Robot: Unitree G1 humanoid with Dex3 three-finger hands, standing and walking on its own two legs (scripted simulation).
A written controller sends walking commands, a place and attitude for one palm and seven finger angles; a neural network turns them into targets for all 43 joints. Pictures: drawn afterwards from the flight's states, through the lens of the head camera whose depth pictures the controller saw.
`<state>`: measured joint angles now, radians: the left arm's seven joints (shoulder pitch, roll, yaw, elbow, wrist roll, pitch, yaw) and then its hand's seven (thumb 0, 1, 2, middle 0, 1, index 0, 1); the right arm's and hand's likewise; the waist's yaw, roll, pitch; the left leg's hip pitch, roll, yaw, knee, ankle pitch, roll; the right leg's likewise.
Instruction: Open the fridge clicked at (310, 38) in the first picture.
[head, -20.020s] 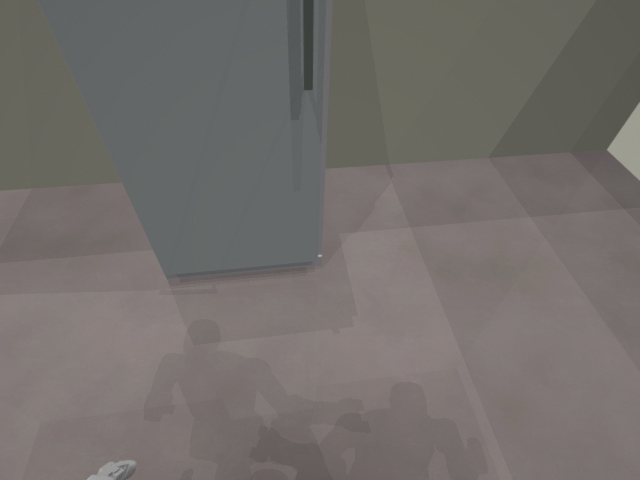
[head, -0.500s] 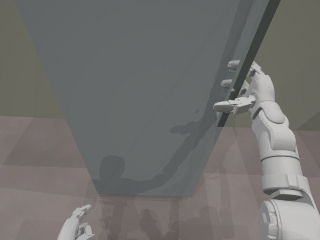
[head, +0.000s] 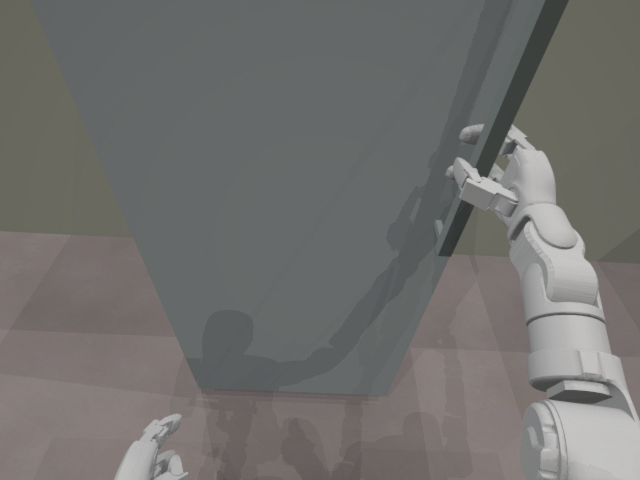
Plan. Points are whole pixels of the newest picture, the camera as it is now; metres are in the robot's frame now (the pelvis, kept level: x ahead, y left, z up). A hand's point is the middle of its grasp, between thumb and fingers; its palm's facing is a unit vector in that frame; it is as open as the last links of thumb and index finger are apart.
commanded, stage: grip the handle and tug to test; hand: right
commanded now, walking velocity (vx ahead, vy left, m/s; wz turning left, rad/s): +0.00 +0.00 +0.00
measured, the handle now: (493, 111) +0.48 -0.16 +0.26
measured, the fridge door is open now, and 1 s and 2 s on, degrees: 0 0 12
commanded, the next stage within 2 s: pull the door a little, standing still in 0.76 s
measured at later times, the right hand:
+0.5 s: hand (468, 181) +0.42 -0.14 +0.20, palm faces -0.02 +1.00 +0.00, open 5.6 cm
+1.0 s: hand (469, 183) +0.41 -0.14 +0.20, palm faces -0.04 +1.00 +0.01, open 5.7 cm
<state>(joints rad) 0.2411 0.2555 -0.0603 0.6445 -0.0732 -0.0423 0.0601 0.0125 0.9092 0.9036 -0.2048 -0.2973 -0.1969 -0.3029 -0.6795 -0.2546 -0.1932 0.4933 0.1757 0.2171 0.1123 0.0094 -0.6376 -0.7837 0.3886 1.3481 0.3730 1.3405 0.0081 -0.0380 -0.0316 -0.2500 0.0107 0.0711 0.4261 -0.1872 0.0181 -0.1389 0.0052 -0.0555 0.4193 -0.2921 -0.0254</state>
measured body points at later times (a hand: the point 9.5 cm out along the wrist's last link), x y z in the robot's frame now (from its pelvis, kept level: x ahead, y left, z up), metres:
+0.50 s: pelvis +0.00 +0.00 +0.00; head +0.00 +0.01 +0.45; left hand +0.15 +0.23 -0.10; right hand +0.41 -0.19 +0.20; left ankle +0.02 +0.11 -0.74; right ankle -0.04 -0.10 -0.74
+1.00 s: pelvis +0.03 -0.01 +0.00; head +0.02 +0.01 +0.45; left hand +0.19 +0.23 -0.09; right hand +0.41 -0.19 +0.20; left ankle +0.02 +0.11 -0.74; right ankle -0.04 -0.10 -0.74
